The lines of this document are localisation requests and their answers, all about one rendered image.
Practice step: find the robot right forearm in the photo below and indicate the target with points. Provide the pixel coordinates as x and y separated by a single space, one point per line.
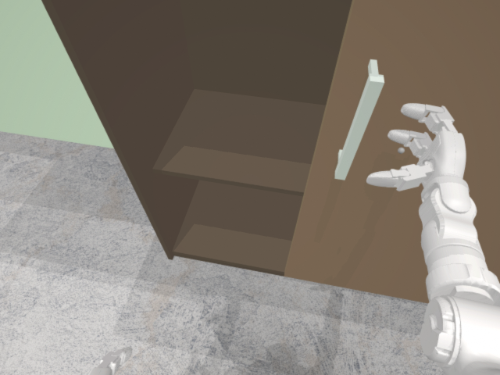
455 262

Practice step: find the right robot upper arm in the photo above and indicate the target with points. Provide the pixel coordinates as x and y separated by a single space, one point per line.
462 336

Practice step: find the wardrobe door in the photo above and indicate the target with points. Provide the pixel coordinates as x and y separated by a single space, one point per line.
355 235

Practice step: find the handle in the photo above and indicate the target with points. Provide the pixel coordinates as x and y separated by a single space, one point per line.
371 92

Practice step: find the right robot hand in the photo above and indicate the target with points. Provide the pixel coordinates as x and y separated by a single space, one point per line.
446 153

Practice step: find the left robot hand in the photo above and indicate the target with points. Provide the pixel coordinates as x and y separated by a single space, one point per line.
112 361

